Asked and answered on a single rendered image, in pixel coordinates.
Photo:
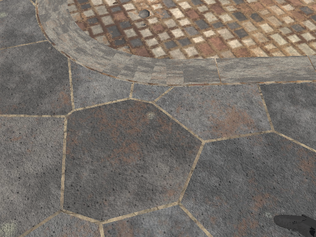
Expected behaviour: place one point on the robot right hand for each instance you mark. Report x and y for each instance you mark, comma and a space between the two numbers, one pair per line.
303, 224

